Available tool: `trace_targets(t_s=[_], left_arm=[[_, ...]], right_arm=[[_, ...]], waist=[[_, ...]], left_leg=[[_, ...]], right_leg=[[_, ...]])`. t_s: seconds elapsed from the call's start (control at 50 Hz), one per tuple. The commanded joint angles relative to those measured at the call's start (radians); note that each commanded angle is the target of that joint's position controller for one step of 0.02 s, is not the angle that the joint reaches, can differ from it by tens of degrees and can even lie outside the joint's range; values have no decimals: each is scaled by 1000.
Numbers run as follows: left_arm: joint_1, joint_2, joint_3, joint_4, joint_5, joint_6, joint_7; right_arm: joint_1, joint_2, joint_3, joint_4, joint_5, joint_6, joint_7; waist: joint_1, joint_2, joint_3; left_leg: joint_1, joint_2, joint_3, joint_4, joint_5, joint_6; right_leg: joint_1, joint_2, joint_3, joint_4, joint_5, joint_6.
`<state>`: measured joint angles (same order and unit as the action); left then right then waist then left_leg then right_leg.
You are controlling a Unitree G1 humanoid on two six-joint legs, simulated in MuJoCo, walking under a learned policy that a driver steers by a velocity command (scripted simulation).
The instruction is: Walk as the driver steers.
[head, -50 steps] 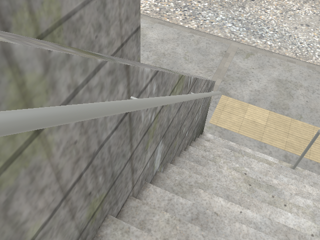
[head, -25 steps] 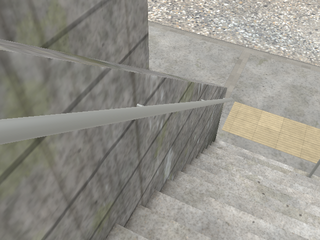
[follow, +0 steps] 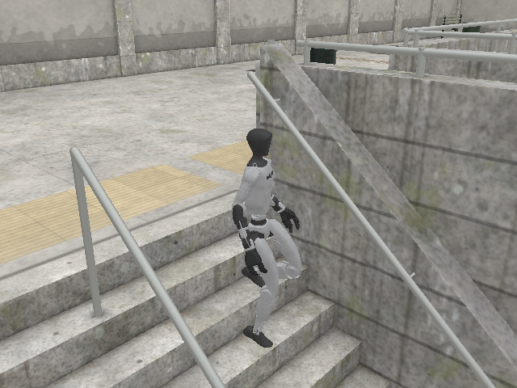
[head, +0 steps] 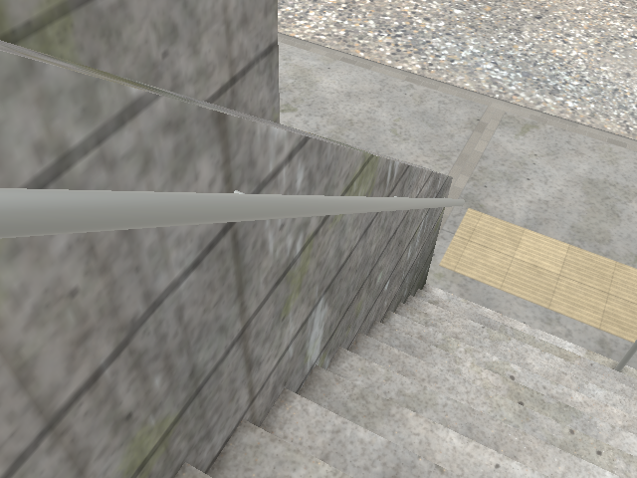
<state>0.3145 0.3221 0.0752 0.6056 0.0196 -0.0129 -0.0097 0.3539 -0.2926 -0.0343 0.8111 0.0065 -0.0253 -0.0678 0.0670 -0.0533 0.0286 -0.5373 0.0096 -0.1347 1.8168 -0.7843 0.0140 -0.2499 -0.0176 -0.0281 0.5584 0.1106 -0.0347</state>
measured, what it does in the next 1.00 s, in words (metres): goes down, turning right: left foot, then right foot 0.20 m lower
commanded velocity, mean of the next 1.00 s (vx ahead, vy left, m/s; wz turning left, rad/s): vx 0.87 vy -0.13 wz -0.49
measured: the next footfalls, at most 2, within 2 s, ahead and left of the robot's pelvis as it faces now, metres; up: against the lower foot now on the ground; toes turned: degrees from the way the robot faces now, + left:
left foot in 0.26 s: +0.16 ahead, +0.08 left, +0.00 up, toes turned -3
right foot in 0.58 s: +0.25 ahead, -0.17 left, -0.20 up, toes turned -8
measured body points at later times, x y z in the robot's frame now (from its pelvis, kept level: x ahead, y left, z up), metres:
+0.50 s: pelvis +0.16 -0.06 -0.17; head +0.17 -0.04 +0.28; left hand +0.40 +0.19 -0.23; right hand +0.19 -0.33 -0.28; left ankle +0.12 +0.08 -0.77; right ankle +0.26 -0.21 -0.83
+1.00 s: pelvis +0.41 -0.16 -0.36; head +0.37 -0.19 +0.09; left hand +0.56 +0.05 -0.47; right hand +0.48 -0.48 -0.42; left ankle +0.58 -0.07 -1.05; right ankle +0.21 -0.17 -0.96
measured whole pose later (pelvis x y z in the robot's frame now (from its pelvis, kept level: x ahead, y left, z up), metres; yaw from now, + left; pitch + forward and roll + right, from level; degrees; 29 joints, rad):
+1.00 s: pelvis +0.41 -0.16 -0.36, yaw -34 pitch +0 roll +0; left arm 0.45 0.15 0.02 0.79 -0.04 0.00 0.08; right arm 0.10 -0.25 -0.06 0.55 -0.02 -0.10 0.04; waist 0.05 0.10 -0.06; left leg -0.54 -0.04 -0.19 0.79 0.32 -0.01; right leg -0.24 0.34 0.33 1.32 -0.83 -0.18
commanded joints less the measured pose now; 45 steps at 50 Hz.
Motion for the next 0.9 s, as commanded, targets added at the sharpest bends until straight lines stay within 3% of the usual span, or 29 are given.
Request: trace_targets(t_s=[0.02, 0.06, 0.08, 0.1, 0.12, 0.16, 0.2, 0.22, 0.24, 0.26, 0.28, 0.3, 0.32, 0.36, 0.4, 0.44, 0.48, 0.56, 0.58, 0.6, 0.62, 0.64, 0.66, 0.68, 0.72, 0.74, 0.78, 0.84, 0.9], left_arm=[[353, 21, -46, 141, 47, -32, -47], [386, 87, 15, 233, -26, -19, -83], [260, 222, 48, 252, -44, -22, -68], [124, 44, -17, 219, -12, -35, -46], [-40, 66, -26, 141, -4, -12, -6], [-73, 34, -34, 128, -3, -3, 27], [-127, 122, -4, 128, 0, -9, 13], [-190, 70, -17, 105, -26, -10, -2], [-240, 52, -22, 76, -42, -8, -5], [-391, 57, -15, 12, -32, -12, -5], [-251, -26, -14, -18, -44, -29, 10], [35, -94, -29, 10, -58, -33, 15], [143, -107, -29, -3, -100, -2, 22], [2, 20, 0, -63, -45, 64, 52], [39, 39, -4, -65, -13, 98, 7], [46, -56, -44, -57, -60, 73, -22], [-60, 16, -12, -63, -105, 51, -7], [297, 94, 61, 40, -39, 22, -24], [413, 85, 51, 94, -9, 6, -54], [331, 50, -8, 114, 6, -5, -68], [147, 104, -16, 51, 33, -4, -80], [165, 164, 25, 77, -14, 1, -71], [197, 164, 27, 114, -24, -10, -61], [126, 103, 7, 78, -24, -24, -59], [27, 11, -38, 33, -20, -34, 13], [39, 19, -31, 60, -33, -26, 38], [108, 23, -24, 113, -27, -14, 61], [162, -48, -32, 126, -80, -15, 87], [128, -43, -32, 157, -73, -21, 89]], right_arm=[[-67, 165, 40, -193, 29, -36, 14], [76, 45, 17, -72, 66, -35, 25], [-18, 79, 42, -119, 70, -35, 18], [-192, -26, 12, -120, 85, -14, 13], [-210, -43, 25, -174, 61, -27, 13], [-215, -109, -8, -174, -8, -9, 16], [144, -71, -39, -58, 29, -13, 36], [301, -69, -42, -30, 41, -11, 41], [515, -121, -73, 9, 15, -21, 39], [688, -100, -76, 41, -30, -51, 48], [527, -57, -45, -1, -6, -85, 77], [266, -8, 2, -91, -2, -84, 86], [15, -67, -4, -183, -15, -94, 81], [-210, -68, -4, -247, -26, -110, 55], [-261, -13, 14, -280, -43, -86, 5], [-138, -114, 12, -153, -25, -53, -52], [-45, -123, 3, -156, -33, -31, -47], [-162, -82, -5, -208, -25, 5, -14], [-265, -47, -6, -244, -53, 7, -16], [-313, 89, 23, -331, -78, -6, -18], [-143, 99, 42, -391, -76, -33, 0], [-95, 38, 34, -397, -52, -71, 31], [-169, 50, 37, -380, 0, -88, 46], [-228, -2, 12, -358, 41, -69, 31], [-340, 50, 38, -408, 7, -6, 18], [-316, 68, 34, -405, -32, -3, 27], [-229, -5, -15, -340, 11, -22, 52], [-420, -1, -25, -372, -42, -61, 71], [-386, 34, -39, -354, -26, -74, 92]], waist=[[-87, -418, 92], [-125, 20, -66], [-166, -44, -13], [-146, 120, 124], [-135, -132, 147], [-118, 22, 145], [-224, -57, -6], [-295, -61, 10], [-416, 41, -16], [-549, 185, 23], [-364, 376, 156], [-83, 339, 88], [97, 257, 68], [108, -87, 199], [105, -37, 146], [115, 228, 10], [-4, 213, -15], [122, 196, -67], [232, 1, 39], [106, -235, 176], [-128, -296, 18], [-124, -142, -205], [-104, 10, -219], [-119, 185, -142], [-107, 235, -33], [-105, 192, -70], [-112, 34, -97], [-27, 29, -12], [-32, -47, -3]], left_leg=[[-800, -199, -68, 662, -100, 64], [-746, -35, -63, 420, 166, 73], [-789, 16, -38, 307, 237, 54], [-846, 51, -108, 71, 487, 44], [-656, 56, -22, -102, 456, 16], [86, 56, 65, -697, 861, -32], [480, -44, 253, -334, 770, -100], [543, -65, 306, -344, 653, -83], [668, -74, 273, -542, 538, -52], [652, -36, 107, -768, 411, -70], [370, 0, -250, -957, 524, -26], [314, 173, -526, -1022, 963, 60], [156, 377, -873, -1298, 729, 158], [-235, 333, -749, -1168, 341, 210], [-395, 146, -229, -890, 214, 129], [-436, 128, 17, -877, 42, 93], [-386, 168, 72, -838, 32, 83], [-86, 184, 265, -93, 898, 42], [-315, 92, 275, 500, 626, 43], [-719, -5, 275, 782, -42, 48], [-772, 30, 130, 620, 61, 59], [-764, 67, 26, 417, 79, 28], [-844, 121, -76, 239, 226, 22], [-843, 135, -86, 36, 438, 1], [-709, 100, -66, -325, 690, -106], [-547, 85, -53, -423, 782, -118], [-528, 59, -84, -496, 1028, -99], [-301, -2, -50, -924, 1284, -83], [35, -65, -27, -1008, 1348, -52]], right_leg=[[395, -225, 219, 213, 1241, -132], [255, -328, 373, 84, 243, -241], [120, -426, 653, -111, -308, -322], [14, -347, 673, -165, -693, -226], [-153, -279, 557, -124, -786, -322], [-600, -111, 275, -176, -784, -260], [-629, -139, 248, -9, -502, -290], [-619, -110, 178, 169, -275, -245], [-584, -30, 106, 558, 84, -151], [-654, 95, 225, 1069, -259, -97], [-692, 297, 472, 1257, -753, -110], [-698, 296, 610, 1275, -718, -127], [-724, 230, 494, 1232, -612, -82], [-668, 141, 368, 1144, -400, -21], [-487, 121, 244, 883, -31, 43], [-149, 84, 109, 470, 158, 112], [13, 90, 18, 367, 45, 100], [155, 78, -62, -36, -149, -82], [303, 14, 66, -245, 25, -201], [294, -23, 173, 22, 513, -170], [284, 2, 344, 246, 824, -180], [341, -95, 612, 176, 491, -265], [261, -220, 793, 104, 16, -310], [160, -192, 813, 80, -302, -257], [-65, -116, 807, 99, -241, -233], [-110, -71, 770, 122, -149, -229], [-15, -10, 679, 273, -81, -214], [-113, 96, 591, 306, -264, -197], [-270, 166, 612, 338, -292, -201]])
Velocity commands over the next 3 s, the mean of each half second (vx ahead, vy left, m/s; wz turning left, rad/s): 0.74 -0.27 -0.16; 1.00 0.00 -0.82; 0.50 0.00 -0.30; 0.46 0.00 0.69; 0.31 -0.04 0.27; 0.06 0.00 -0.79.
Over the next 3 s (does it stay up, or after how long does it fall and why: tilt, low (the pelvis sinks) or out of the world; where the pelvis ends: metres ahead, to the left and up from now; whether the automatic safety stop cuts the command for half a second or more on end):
stays up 1.21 -0.32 -1.04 its command is cut before an obstacle from the start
